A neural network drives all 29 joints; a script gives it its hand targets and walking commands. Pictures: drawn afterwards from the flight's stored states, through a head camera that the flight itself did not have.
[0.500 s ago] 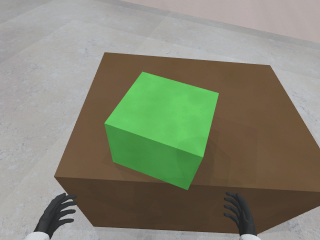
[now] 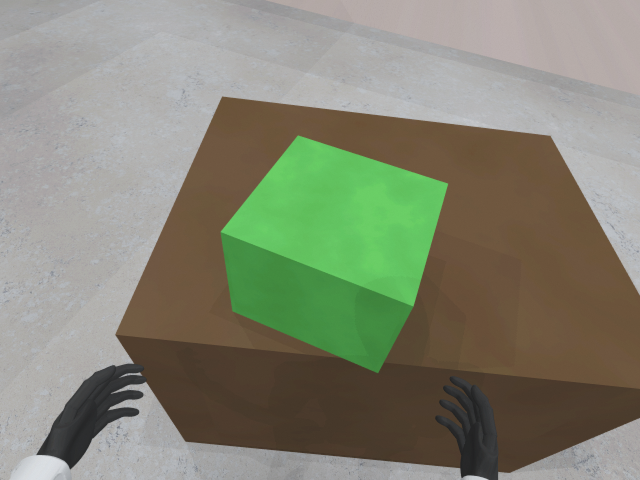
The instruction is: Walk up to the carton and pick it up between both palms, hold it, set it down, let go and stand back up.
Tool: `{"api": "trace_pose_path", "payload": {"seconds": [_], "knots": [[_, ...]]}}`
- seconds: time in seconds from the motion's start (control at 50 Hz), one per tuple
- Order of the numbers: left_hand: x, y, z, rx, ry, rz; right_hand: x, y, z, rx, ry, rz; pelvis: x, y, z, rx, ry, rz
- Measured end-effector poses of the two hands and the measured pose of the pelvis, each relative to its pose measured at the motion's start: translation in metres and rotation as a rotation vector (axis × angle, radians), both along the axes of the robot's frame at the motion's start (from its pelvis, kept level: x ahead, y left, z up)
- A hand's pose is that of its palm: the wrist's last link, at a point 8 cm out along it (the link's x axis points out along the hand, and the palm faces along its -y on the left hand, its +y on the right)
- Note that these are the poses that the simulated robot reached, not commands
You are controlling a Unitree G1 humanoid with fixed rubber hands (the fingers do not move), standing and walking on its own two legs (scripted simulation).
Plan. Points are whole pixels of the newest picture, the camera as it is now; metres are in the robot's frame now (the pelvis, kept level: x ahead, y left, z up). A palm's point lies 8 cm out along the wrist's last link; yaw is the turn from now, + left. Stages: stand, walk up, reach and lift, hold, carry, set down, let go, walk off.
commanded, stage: reach and lift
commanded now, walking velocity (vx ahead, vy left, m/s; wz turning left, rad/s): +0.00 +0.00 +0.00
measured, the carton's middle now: (336, 249) +0.45 -0.01 -0.02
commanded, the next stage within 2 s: none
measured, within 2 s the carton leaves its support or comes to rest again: neither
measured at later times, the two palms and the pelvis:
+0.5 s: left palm (79, 373) +0.21 +0.28 +0.01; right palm (473, 404) +0.21 -0.17 +0.02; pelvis +0.00 +0.01 +0.00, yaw +1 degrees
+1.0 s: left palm (120, 295) +0.29 +0.26 +0.05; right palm (499, 367) +0.24 -0.20 +0.05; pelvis +0.01 +0.00 +0.00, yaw +0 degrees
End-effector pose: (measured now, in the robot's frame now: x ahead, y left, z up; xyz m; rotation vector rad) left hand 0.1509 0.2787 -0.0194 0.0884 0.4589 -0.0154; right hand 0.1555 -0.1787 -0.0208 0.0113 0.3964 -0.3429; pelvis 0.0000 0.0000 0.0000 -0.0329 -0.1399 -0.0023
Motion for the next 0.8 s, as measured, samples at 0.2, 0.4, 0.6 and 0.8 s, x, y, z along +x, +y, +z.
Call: {"api": "trace_pose_path", "payload": {"seconds": [0.2,0.4,0.6,0.8], "knots": [[0.012,0.009,0.010,-0.018,-0.084,-0.021,0.008,0.015,0.013,0.003,-0.044,-0.029,-0.008,0.005,-0.004,-0.008,-0.002,0.006],[0.041,0.010,0.024,-0.031,-0.118,-0.033,0.037,0.014,0.028,0.000,-0.062,-0.028,-0.005,0.012,-0.004,-0.016,0.003,0.009],[0.078,0.001,0.043,-0.023,-0.134,-0.053,0.058,0.001,0.044,0.009,-0.070,-0.024,0.006,0.014,0.000,-0.009,0.019,0.004],[0.110,-0.011,0.058,-0.015,-0.136,-0.064,0.068,-0.011,0.055,0.018,-0.076,-0.013,0.012,0.007,0.003,0.002,0.041,-0.005]]}}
